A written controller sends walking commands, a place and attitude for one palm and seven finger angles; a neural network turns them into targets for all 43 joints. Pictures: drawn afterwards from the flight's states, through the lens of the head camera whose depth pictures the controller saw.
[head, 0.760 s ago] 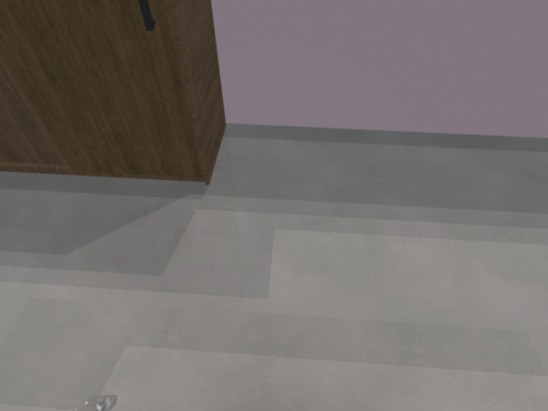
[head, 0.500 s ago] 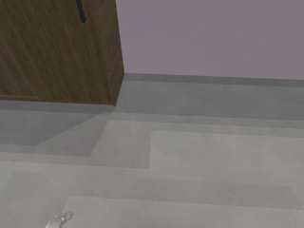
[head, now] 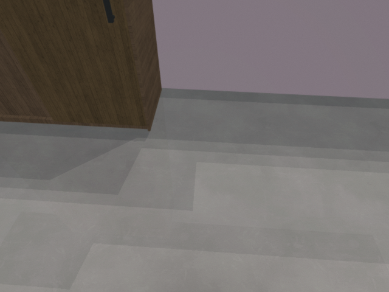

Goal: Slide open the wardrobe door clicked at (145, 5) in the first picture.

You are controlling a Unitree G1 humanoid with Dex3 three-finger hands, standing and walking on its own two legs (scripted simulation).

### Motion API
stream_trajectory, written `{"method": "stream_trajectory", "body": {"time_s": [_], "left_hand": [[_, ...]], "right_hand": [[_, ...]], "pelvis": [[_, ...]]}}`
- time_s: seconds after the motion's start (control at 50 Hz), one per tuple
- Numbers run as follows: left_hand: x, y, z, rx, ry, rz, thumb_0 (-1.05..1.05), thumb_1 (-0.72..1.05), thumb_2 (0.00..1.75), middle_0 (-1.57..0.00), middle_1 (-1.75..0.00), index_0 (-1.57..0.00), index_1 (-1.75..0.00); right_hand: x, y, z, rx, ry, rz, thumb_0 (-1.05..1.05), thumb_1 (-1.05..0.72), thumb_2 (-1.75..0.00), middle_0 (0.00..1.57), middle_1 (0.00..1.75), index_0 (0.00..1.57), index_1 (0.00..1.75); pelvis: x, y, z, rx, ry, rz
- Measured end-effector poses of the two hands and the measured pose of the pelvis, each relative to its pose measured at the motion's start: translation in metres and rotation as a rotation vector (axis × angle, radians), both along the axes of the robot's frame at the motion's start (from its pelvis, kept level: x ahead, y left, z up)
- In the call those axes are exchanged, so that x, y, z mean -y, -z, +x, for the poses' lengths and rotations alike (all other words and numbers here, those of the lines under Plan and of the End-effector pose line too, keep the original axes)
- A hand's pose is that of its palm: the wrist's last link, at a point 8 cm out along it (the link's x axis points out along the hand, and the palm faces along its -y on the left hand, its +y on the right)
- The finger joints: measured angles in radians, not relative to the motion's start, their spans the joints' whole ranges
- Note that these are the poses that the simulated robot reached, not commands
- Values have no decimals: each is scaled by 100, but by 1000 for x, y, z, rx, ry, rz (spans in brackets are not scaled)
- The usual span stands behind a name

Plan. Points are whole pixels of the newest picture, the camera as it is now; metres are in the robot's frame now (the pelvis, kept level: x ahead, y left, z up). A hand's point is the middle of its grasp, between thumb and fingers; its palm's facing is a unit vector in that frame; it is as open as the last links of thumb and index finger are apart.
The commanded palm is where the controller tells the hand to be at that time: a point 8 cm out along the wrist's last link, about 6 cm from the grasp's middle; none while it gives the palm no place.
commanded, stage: stand and wait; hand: right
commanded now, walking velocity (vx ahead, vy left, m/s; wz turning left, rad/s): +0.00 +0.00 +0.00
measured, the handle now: out of the picture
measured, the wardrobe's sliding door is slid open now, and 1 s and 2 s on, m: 0.00 0.00 0.00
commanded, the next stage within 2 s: look at it before walking up in 0.06 s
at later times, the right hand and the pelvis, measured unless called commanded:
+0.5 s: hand out of the picture +0.07 -0.24 -0.16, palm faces -0.03 +0.95 -0.32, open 7.4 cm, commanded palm none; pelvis +0.00 +0.01 +0.00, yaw +0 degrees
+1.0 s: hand out of the picture +0.07 -0.23 -0.17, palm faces -0.07 +0.95 -0.31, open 7.4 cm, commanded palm none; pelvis +0.00 +0.00 -0.01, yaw +5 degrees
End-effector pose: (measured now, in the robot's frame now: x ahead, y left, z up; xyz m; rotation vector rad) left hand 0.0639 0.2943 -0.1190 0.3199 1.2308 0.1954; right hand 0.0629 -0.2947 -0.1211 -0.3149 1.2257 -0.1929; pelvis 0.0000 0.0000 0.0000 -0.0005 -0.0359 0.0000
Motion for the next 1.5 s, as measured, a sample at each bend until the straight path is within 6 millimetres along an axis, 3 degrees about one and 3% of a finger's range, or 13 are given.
{"method": "stream_trajectory", "body": {"time_s": [0.38,0.9,1.06,1.18,1.34,1.5], "left_hand": [[-1,-2,7,28,6,-10,1,91,90,-21,-30,-20,-30],[1,-1,13,36,-6,-4,1,91,90,-21,-30,-20,-30],[18,19,-12,58,-104,-65,0,91,90,-21,-30,-20,-30],[13,47,-38,31,-179,-118,0,90,90,-21,-30,-20,-30],[13,27,-59,24,-251,-109,1,91,90,-21,-30,-20,-30],[25,7,-67,99,-326,-44,1,91,90,-20,-30,-20,-30]], "right_hand": [[-10,-1,6,23,-13,13,1,-90,-90,20,30,20,30],[-8,1,4,-8,-5,5,1,-90,-90,20,30,20,30],[-36,20,0,-64,-63,50,1,-91,-90,20,30,20,30],[-67,30,-5,-59,-98,67,1,-91,-90,20,30,20,30],[-84,19,-11,-101,-134,103,1,-90,-90,20,30,21,30],[-59,24,19,-82,-217,111,1,-90,-90,20,30,21,30]], "pelvis": [[-5,-1,-2,-3,-4,0],[-4,0,1,-9,-29,0],[-9,12,-8,-19,-115,-23],[-22,27,-16,-15,-170,-19],[-19,9,-23,-56,-237,-25],[7,8,-24,-82,-338,-18]]}}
